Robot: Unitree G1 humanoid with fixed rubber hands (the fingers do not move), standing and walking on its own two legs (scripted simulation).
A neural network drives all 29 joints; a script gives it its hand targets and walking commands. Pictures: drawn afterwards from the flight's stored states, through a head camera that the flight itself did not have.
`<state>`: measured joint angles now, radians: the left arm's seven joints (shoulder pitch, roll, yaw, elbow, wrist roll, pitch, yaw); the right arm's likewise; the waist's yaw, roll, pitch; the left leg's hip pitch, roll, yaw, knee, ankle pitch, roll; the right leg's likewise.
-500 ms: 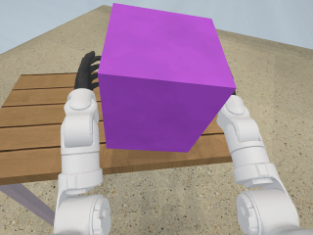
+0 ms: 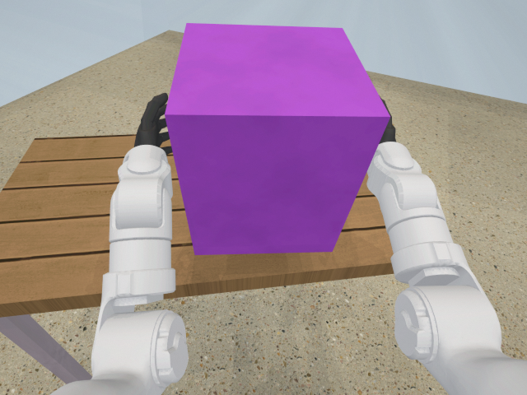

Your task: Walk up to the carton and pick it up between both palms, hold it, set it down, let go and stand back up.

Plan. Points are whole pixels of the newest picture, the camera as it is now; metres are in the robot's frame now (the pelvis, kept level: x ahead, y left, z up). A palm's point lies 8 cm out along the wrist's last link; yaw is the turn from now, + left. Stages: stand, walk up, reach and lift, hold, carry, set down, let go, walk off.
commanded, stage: set down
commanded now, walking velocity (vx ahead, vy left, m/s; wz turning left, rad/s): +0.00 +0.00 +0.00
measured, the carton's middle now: (265, 146) +0.44 -0.02 +0.18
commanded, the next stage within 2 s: none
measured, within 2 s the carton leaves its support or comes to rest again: rests again in 1.58 s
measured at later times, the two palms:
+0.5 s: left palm (172, 173) +0.42 +0.13 +0.15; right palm (372, 174) +0.41 -0.20 +0.14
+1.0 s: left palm (180, 181) +0.43 +0.12 +0.13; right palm (373, 181) +0.41 -0.21 +0.12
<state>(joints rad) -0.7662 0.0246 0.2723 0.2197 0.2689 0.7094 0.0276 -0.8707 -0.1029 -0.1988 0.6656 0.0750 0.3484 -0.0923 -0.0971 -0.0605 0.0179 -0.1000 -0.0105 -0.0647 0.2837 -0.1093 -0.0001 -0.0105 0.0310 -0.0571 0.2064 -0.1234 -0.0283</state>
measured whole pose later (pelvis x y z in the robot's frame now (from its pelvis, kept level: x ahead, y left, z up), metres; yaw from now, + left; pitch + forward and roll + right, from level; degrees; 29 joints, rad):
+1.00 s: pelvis +0.02 +0.00 +0.00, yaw +0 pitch +1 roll +0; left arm -0.69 -0.04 0.30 0.52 0.27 0.38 0.06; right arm -0.78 -0.06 -0.35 0.86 -0.15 0.09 -0.02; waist -0.09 -0.01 -0.01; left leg -0.15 -0.01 -0.06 0.22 -0.09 0.00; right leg -0.06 0.03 -0.07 0.15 -0.11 -0.03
